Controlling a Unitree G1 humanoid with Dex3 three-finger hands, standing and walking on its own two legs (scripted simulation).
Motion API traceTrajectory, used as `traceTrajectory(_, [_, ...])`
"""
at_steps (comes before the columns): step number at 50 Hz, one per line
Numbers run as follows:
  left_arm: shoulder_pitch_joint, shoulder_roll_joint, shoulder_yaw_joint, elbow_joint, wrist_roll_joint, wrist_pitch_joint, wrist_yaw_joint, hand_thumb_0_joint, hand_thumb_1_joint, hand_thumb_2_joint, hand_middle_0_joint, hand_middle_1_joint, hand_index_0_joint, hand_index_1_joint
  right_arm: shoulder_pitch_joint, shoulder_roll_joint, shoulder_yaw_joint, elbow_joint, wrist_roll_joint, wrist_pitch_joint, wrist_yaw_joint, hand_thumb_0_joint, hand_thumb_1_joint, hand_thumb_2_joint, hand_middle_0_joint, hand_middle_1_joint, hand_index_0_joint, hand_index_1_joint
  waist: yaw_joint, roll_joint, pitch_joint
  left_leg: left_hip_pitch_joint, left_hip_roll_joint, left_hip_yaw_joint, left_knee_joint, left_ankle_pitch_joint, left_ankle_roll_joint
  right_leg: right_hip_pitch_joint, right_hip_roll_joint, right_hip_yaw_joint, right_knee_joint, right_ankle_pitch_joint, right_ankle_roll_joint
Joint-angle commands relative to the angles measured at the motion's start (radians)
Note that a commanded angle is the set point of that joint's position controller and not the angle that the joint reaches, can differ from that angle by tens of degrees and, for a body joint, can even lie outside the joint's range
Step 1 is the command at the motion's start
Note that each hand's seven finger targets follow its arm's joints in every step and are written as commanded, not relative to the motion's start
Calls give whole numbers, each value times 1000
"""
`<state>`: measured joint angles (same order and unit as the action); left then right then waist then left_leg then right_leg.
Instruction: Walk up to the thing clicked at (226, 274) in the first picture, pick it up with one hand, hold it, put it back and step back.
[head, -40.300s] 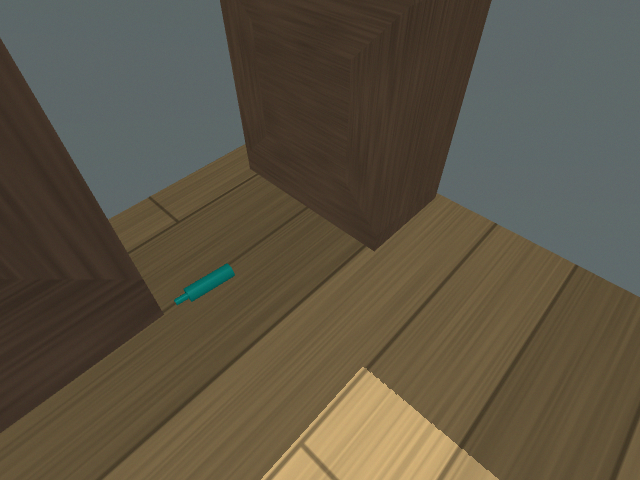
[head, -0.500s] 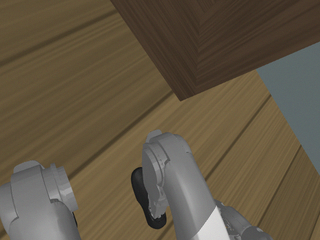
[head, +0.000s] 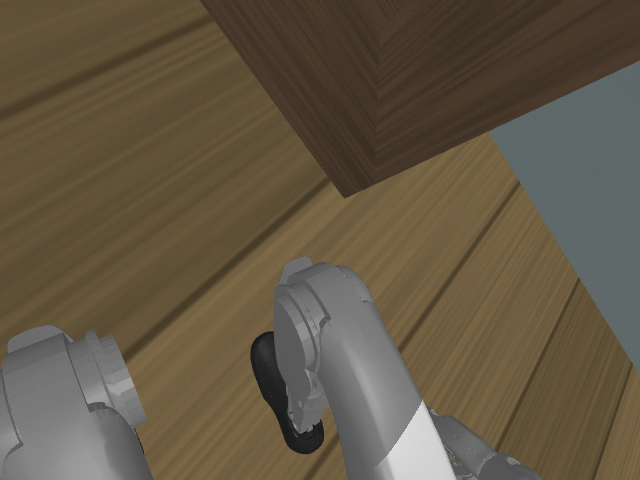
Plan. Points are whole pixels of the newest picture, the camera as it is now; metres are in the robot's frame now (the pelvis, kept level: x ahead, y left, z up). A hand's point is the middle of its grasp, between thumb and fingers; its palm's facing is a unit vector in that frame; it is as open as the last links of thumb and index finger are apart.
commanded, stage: open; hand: left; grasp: from above
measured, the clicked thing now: out of the picture +0.40 +0.42 -0.27
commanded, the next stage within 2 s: withdraw in 0.84 s
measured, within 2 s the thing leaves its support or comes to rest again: rests again in 0.20 s
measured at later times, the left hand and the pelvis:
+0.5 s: hand out of the picture +0.41 +0.38 -0.24, palm faces -0.38 -0.24 -0.89, open 13.1 cm; pelvis +0.00 +0.00 +0.00, yaw +0 degrees
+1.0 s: hand out of the picture +0.41 +0.38 -0.24, palm faces -0.38 -0.24 -0.89, open 14.2 cm; pelvis +0.00 +0.00 +0.00, yaw -1 degrees
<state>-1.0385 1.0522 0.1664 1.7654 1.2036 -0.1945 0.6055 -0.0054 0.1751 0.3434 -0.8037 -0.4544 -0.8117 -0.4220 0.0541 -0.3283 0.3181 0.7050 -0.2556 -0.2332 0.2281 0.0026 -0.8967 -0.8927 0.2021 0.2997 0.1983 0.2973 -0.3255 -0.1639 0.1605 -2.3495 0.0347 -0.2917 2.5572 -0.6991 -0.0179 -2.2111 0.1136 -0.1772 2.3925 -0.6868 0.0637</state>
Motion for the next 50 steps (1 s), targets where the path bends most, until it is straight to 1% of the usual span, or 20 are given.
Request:
traceTrajectory(1, [-247, 264, -7, -133, -13, 0, 56, 0, 101, 496, -546, -591, -572, -564, 163, -328, -88, 1, 3, -4, -12, 0, -881, -893, 202, 301, 201, 301, -35, 560, -643, 513, 42, 119, -262, 198, 20, 322, 25, -111, -201, 255, -83])
traceTrajectory(2, [-259, 259, -15, -128, -16, 0, 54, 0, 21, 528, -514, -618, -537, -593, 168, -330, -91, 6, 8, -7, -9, 0, -882, -893, 202, 301, 201, 301, -36, 559, -632, 510, 41, 116, -261, 192, 20, 301, 20, -113, -193, 251, -83])
traceTrajectory(3, [-252, 273, 3, -134, -23, -1, 60, 0, -30, 560, -480, -650, -503, -626, 166, -337, -90, 5, 5, -6, -11, 0, -881, -894, 202, 301, 201, 301, -34, 558, -641, 512, 42, 111, -270, 205, 18, 318, 22, -119, -198, 261, -80])
traceTrajectory(6, [-250, 254, -18, -111, -29, 9, 46, 0, -134, 644, -416, -696, -427, -683, 176, -334, -90, 7, 8, -15, -5, 0, -885, -895, 201, 301, 201, 301, -43, 537, -613, 487, 42, 114, -257, 192, 23, 306, 21, -114, -202, 252, -79])
traceTrajectory(8, [-228, 250, -25, -100, -36, 16, 37, 0, -179, 682, -388, -720, -395, -713, 168, -331, -87, 4, 9, -17, -5, 0, -886, -896, 201, 301, 201, 301, -31, 554, -610, 490, 43, 117, -262, 194, 22, 309, 24, -108, -208, 250, -82])
traceTrajectory(9, [-231, 250, -19, -107, -45, 17, 35, 0, -191, 696, -378, -734, -385, -727, 176, -335, -85, 2, 3, -17, -4, 0, -886, -896, 201, 301, 201, 301, -36, 545, -611, 487, 40, 115, -267, 193, 23, 318, 23, -113, -211, 249, -79])
traceTrajectory(10, [-207, 251, -16, -100, -48, 19, 33, 0, -224, 723, -354, -747, -357, -742, 171, -337, -85, 7, 3, -15, -6, 0, -884, -895, 202, 301, 201, 301, -24, 540, -622, 496, 41, 108, -282, 197, 18, 322, 23, -117, -208, 249, -81])
traceTrajectory(16, [-216, 243, -34, -130, -53, 21, 5, 0, -357, 831, -247, -853, -246, -854, 162, -333, -84, -11, 7, -8, -4, 0, -885, -896, 201, 301, 201, 301, -31, 539, -618, 493, 40, 111, -271, 189, 23, 320, 25, -112, -210, 247, -83])
traceTrajectory(19, [-219, 270, -13, -149, -60, 4, 21, 0, -428, 891, -197, -877, -188, -886, 160, -340, -75, -6, 5, -6, -9, 0, -882, -896, 202, 301, 201, 301, -23, 547, -631, 499, 41, 109, -277, 208, 20, 335, 23, -117, -210, 264, -80])
traceTrajectory(22, [-223, 266, -21, -139, -39, -2, 21, 0, -473, 926, -144, -927, -138, -932, 170, -343, -72, -8, 5, -6, -6, 0, -881, -895, 202, 301, 201, 301, -41, 555, -624, 515, 43, 101, -275, 232, 16, 326, 22, -123, -194, 281, -82])
traceTrajectory(24, [-207, 267, -10, -125, -41, -5, 24, 0, -506, 955, -120, -954, -112, -961, 162, -341, -74, -10, 0, -5, -8, 0, -881, -896, 202, 301, 201, 301, -34, 544, -631, 510, 44, 106, -271, 221, 19, 339, 25, -120, -207, 274, -80])
traceTrajectory(26, [-225, 259, -25, -124, -38, -6, 24, 0, -541, 984, -94, -977, -84, -986, 160, -335, -73, -12, 3, -7, -7, 0, -882, -896, 202, 301, 201, 301, -41, 552, -612, 503, 43, 111, -264, 208, 20, 323, 24, -115, -210, 265, -81])
traceTrajectory(30, [-225, 273, -18, -130, -39, -3, 31, 0, -556, 1005, -81, -995, -69, -1005, 160, -341, -72, -8, 0, -10, -8, 0, -882, -896, 202, 301, 201, 301, -33, 565, -609, 503, 42, 112, -275, 196, 17, 317, 22, -120, -208, 253, -83])
traceTrajectory(36, [-222, 258, -27, -127, -45, 3, 31, 0, -573, 1024, -73, -997, -57, -1013, 154, -341, -73, -17, -5, -6, -9, 0, -881, -896, 201, 301, 201, 301, -40, 544, -618, 488, 43, 109, -278, 181, 20, 339, 27, -117, -220, 245, -82])
traceTrajectory(37, [-224, 263, -26, -144, -44, 1, 31, 0, -559, 1002, -69, -1006, -59, -1014, 150, -342, -75, -16, 1, -6, -9, 0, -880, -895, 202, 301, 201, 301, -27, 554, -626, 505, 43, 103, -285, 189, 16, 317, 23, -120, -208, 249, -84])
traceTrajectory(38, [-215, 267, -15, -138, -44, 1, 33, 0, -558, 1003, -68, -1006, -59, -1013, 156, -342, -74, -12, -4, -6, -8, 0, -880, -895, 202, 301, 201, 301, -28, 566, -633, 514, 43, 103, -288, 211, 13, 334, 23, -125, -207, 266, -82])
traceTrajectory(47, [-233, 252, -31, -147, -44, 11, 22, 0, -558, 1002, -66, -1004, -55, -1014, 160, -341, -80, -8, 0, -5, -6, 0, -881, -895, 201, 301, 201, 301, -36, 570, -618, 525, 44, 101, -282, 215, 12, 306, 21, -119, -203, 266, -84])
traceTrajectory(48, [-213, 260, -23, -133, -46, 12, 23, 0, -528, 989, -64, -1025, -71, -1017, 156, -340, -80, -12, 0, -4, -7, 0, -897, -898, 201, 300, 200, 300, -29, 565, -621, 515, 44, 105, -279, 210, 15, 319, 25, -115, -211, 262, -84])
traceTrajectory(49, [-235, 267, -17, -163, -52, 9, 21, 0, -525, 987, -64, -1012, -70, -1004, 163, -349, -81, -16, 2, -7, -7, 0, -896, -899, 201, 300, 200, 300, -38, 557, -639, 528, 44, 97, -278, 225, 14, 317, 20, -123, -206, 275, -80])
traceTrajectory(50, [-222, 277, -14, -170, -47, 9, 22, 0, -524, 987, -64, -1014, -71, -1007, 160, -345, -76, -16, -1, -5, -8, 0, -896, -898, 201, 300, 200, 300, -23, 582, -659, 541, 43, 105, -285, 240, 12, 344, 23, -118, -210, 285, -82])
